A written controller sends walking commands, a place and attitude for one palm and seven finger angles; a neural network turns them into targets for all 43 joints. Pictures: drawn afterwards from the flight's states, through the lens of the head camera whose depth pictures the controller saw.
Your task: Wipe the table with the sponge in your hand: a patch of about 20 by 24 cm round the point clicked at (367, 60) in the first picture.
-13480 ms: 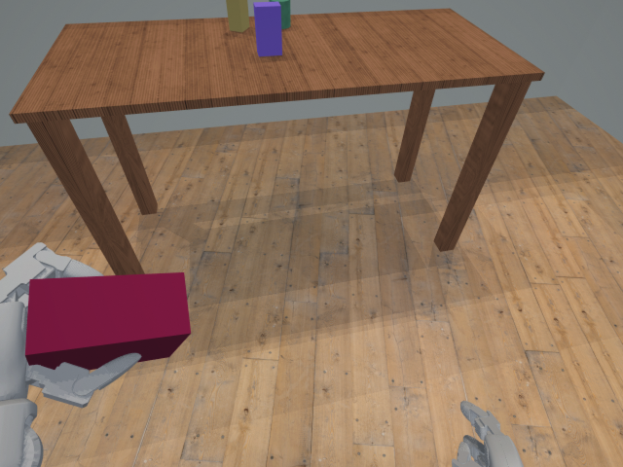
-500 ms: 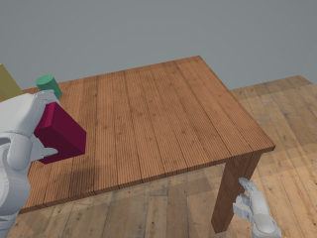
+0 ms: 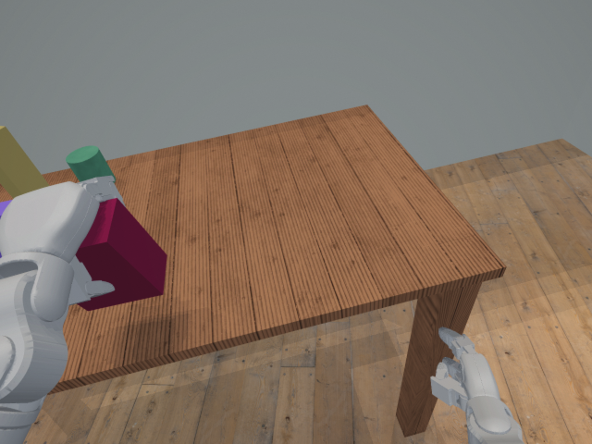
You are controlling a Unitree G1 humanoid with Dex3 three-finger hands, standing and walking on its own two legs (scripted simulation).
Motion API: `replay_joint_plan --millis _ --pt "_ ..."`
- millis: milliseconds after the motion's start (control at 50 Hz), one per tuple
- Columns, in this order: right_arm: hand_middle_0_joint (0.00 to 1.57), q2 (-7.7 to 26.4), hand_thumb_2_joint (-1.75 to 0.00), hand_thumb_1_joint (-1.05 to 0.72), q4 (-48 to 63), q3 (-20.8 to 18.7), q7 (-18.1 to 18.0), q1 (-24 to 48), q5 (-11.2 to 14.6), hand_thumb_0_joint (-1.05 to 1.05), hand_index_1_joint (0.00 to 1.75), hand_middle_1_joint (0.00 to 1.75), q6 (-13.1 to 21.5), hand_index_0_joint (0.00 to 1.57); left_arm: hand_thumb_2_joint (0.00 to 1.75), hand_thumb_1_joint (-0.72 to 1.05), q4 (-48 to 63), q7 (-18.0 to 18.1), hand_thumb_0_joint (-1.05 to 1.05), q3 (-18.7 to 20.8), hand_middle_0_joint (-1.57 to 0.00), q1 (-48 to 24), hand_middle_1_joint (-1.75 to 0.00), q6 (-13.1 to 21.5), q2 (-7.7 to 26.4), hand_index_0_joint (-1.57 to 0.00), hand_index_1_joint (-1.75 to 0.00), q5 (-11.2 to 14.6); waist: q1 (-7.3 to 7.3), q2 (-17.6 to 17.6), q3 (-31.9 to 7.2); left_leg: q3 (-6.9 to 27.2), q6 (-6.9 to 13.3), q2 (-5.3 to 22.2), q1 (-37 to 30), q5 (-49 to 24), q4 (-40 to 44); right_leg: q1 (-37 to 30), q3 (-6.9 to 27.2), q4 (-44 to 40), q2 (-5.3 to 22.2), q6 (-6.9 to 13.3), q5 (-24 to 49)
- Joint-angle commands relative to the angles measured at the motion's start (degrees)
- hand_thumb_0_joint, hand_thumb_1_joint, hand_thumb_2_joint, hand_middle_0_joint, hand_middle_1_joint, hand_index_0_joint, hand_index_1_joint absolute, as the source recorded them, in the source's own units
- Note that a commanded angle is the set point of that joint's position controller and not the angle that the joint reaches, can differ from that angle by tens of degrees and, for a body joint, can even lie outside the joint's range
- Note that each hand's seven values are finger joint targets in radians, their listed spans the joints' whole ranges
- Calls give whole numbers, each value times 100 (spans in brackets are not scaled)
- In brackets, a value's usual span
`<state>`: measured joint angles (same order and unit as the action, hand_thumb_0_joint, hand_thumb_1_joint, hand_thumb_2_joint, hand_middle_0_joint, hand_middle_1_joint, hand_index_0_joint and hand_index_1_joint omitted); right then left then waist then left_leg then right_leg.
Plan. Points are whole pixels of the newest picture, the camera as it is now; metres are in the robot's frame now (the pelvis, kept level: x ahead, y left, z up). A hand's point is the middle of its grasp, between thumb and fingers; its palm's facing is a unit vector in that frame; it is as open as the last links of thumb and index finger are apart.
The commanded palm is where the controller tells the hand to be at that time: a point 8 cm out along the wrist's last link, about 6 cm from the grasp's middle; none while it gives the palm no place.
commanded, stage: turn the palm down, sponge in hand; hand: left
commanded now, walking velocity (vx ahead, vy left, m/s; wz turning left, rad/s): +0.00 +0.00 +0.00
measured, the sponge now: (111, 267) +0.25 +0.28 +0.16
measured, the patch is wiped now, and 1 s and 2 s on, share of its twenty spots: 0.00 0.00 0.00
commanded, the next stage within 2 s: move the sponge above the wiping area in 0.02 s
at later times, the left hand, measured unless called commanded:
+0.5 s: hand (89, 251) +0.25 +0.30 +0.19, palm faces +0.12 -0.03 -0.99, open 10.2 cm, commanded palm +0.20 +0.29 +0.26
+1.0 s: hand (92, 253) +0.25 +0.30 +0.18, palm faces +0.11 -0.04 -0.99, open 10.2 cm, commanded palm +0.21 +0.30 +0.25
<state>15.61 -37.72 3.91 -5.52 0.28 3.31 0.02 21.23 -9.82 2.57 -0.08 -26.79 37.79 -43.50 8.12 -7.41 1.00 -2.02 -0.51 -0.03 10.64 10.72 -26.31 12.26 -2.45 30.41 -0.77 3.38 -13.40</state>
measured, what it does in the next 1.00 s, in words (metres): stands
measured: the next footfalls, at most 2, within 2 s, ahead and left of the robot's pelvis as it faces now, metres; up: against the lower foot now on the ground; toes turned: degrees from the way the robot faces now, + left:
none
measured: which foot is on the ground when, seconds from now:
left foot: down 0.00-1.00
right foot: down 0.00-1.00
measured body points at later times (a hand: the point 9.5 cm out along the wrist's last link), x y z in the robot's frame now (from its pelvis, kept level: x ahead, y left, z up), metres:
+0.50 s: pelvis +0.00 +0.00 +0.00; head -0.01 -0.06 +0.45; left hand +0.24 +0.30 +0.24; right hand +0.27 -0.20 -0.07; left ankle +0.04 +0.13 -0.74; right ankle +0.04 -0.08 -0.74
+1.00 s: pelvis +0.01 +0.01 +0.00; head -0.01 -0.05 +0.45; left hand +0.24 +0.30 +0.23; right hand +0.27 -0.19 -0.07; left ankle +0.04 +0.13 -0.74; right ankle +0.04 -0.08 -0.74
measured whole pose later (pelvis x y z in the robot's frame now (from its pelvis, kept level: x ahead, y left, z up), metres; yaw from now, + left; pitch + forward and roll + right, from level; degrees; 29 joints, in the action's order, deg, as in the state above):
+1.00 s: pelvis +0.01 +0.01 +0.00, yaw +0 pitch -4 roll +1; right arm 16.0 -38.0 2.8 -5.6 -0.5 3.1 0.1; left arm 15.8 -9.1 1.2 0.6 -24.3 36.7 -46.1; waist 7.6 -6.6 1.1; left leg -1.7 0.0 -0.5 9.8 10.6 -24.8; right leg 11.1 -2.5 28.4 -0.5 2.9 -13.1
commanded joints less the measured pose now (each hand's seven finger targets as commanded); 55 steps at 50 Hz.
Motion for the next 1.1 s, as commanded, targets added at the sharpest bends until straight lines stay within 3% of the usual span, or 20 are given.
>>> replay_joint_plan --millis 0,160,200,220,300,380,400,420,500,520,540,600,740,800,880,900,920,980,1000,1080 --pt "20 374 -90 -90 1169 -132 -66 1739 4 0 30 30 377 20 130 10 971 288 0 1212 -120 -1628 -160 45 1690 -120 -160 -234 127 299 -975 532 142 -112 -120 -256 303 -282 1230 -889 220 94 -416" --pt "20 442 -90 -90 1141 -173 -44 1443 -12 0 30 30 311 20 130 10 727 250 0 1153 -120 -1385 -160 38 1622 -120 -160 -198 75 544 -1039 485 152 -99 -58 -425 241 -367 1104 -838 317 -2 -78" --pt "20 405 -90 -90 1163 -147 -42 1684 24 0 30 30 342 20 130 10 811 246 0 1197 -120 -1417 -160 15 1629 -120 -160 -196 96 422 -994 501 140 -111 -82 -374 227 -316 1236 -872 243 70 -213" --pt "20 415 -90 -90 1169 -170 -45 1529 -1 0 30 30 345 20 130 10 830 236 0 1043 -120 -1439 -160 58 1493 -120 -160 -168 58 396 -1125 463 152 -81 -85 -381 199 -371 1093 -823 327 20 -146" --pt "20 437 -90 -90 1146 -171 -72 1626 10 0 30 30 351 20 130 10 687 217 0 1330 -120 -1313 -160 54 1827 -120 -160 -233 78 583 -990 508 153 -120 -39 -385 155 -332 1317 -861 259 57 -181" --pt "20 463 -90 -90 1081 -184 -110 1395 -13 0 30 30 335 20 130 10 471 167 0 995 -120 -1730 -160 177 1692 -120 -160 -338 -1 380 -1004 537 169 -133 -127 -286 269 -252 1044 -883 310 -11 -230" --pt "20 405 -90 -90 1110 -146 -119 1652 19 0 30 30 418 20 130 10 570 173 0 967 -120 -1933 -160 185 1657 -120 -160 -363 19 312 -966 553 161 -138 -170 -239 267 -212 1203 -917 237 79 -366" --pt "20 425 -90 -90 1093 -184 -120 1485 -24 0 30 30 433 20 130 10 673 185 0 884 -120 -1968 -160 261 1600 -120 -160 -364 12 182 -1160 546 174 -120 -223 -343 251 -336 1059 -847 300 61 -184" --pt "20 412 -90 -90 1051 -172 -115 1583 -23 0 30 30 457 20 130 10 509 216 0 1140 -120 -1787 -160 309 1790 -120 -160 -419 74 315 -1059 607 153 -133 -229 -429 326 -372 1198 -887 217 120 -113" --pt "20 428 -90 -90 1036 -193 -116 1405 -60 0 30 30 437 20 130 10 419 223 0 988 -120 -1817 -160 333 1613 -120 -160 -388 40 355 -1129 554 165 -101 -191 -446 290 -423 1031 -852 296 72 -18" --pt "20 446 -90 -90 999 -208 -111 1311 -52 0 30 30 424 20 130 10 320 245 0 1085 -120 -1787 -160 356 1711 -120 -160 -412 28 401 -1144 571 151 -101 -196 -460 316 -422 1048 -859 296 59 19" --pt "20 425 -90 -90 1020 -184 -78 1566 -12 0 30 30 402 20 130 10 320 281 0 1191 -120 -1804 -160 275 1740 -120 -160 -389 83 270 -1076 606 128 -115 -173 -458 382 -450 1136 -853 209 136 33" --pt "20 416 -90 -90 1096 -210 -26 1384 -26 0 30 30 371 20 130 10 578 243 0 795 -120 -1520 -160 238 1324 -120 -160 -427 52 303 -1258 595 156 -87 -255 -615 423 -537 855 -764 257 62 334" --pt "20 403 -90 -90 1136 -177 -29 1613 -13 0 30 30 379 20 130 10 617 263 0 979 -120 -1486 -160 189 1467 -120 -160 -467 106 362 -1131 641 159 -87 -228 -535 453 -494 1014 -806 172 137 196" --pt "20 479 -90 -90 1058 -234 -41 1290 -42 0 30 30 286 20 130 10 420 325 0 1075 -120 -1540 -160 254 1626 -120 -160 -521 64 370 -1156 586 165 -102 -213 -545 432 -484 872 -821 236 61 232" --pt "20 432 -90 -90 1104 -191 -47 1571 -22 0 30 30 346 20 130 10 631 348 0 1094 -120 -1602 -160 254 1617 -120 -160 -499 100 140 -1179 625 154 -112 -277 -521 431 -500 1054 -843 168 155 150" --pt "20 441 -90 -90 1070 -216 -42 1368 -49 0 30 30 341 20 130 10 602 384 0 1048 -120 -1604 -160 301 1561 -120 -160 -484 73 107 -1300 606 158 -98 -278 -611 426 -588 896 -788 228 121 278" --pt "20 453 -90 -90 1033 -233 -59 1260 -43 0 30 30 304 20 130 10 361 360 0 894 -120 -1576 -160 314 1426 -120 -160 -474 6 345 -1071 602 163 -100 -293 -524 466 -427 854 -899 228 54 227" --pt "20 436 -90 -90 1015 -200 -70 1488 -7 0 30 30 360 20 130 10 244 363 0 970 -120 -1616 -160 278 1478 -120 -160 -492 18 370 -949 619 155 -103 -273 -430 443 -340 1047 -948 148 140 39" --pt "20 480 -90 -90 1015 -228 -86 1275 -29 0 30 30 324 20 130 10 173 300 0 770 -120 -1733 -160 374 1398 -120 -160 -542 -30 267 -1038 606 171 -128 -271 -353 506 -395 842 -948 227 52 46"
